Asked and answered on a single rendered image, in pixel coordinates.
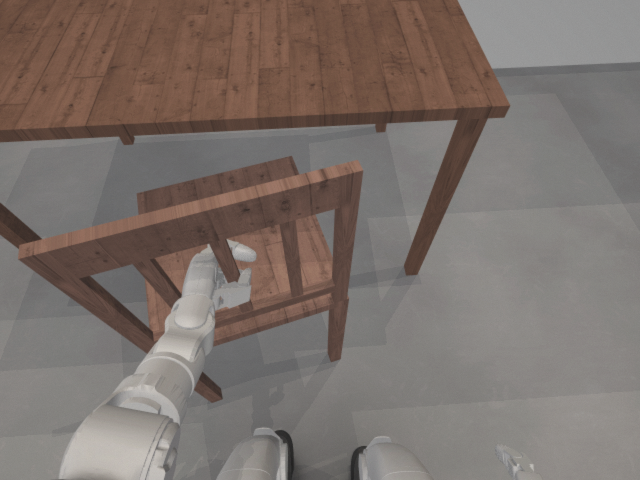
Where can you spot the right robot shin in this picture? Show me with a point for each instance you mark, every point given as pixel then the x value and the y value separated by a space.
pixel 380 439

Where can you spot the left robot thigh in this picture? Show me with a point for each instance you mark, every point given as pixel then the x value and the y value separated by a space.
pixel 259 457

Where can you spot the robot right hand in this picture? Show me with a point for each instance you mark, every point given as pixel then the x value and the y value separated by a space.
pixel 518 465

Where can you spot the chair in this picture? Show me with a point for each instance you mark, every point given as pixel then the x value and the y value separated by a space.
pixel 268 207

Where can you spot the table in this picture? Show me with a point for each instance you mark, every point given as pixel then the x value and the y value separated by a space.
pixel 73 69

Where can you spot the robot left hand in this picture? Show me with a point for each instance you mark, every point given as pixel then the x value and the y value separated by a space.
pixel 204 276

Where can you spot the left robot upper arm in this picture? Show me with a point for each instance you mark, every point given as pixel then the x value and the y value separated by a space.
pixel 119 443

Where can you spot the left robot forearm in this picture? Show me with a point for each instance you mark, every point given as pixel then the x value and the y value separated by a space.
pixel 167 376

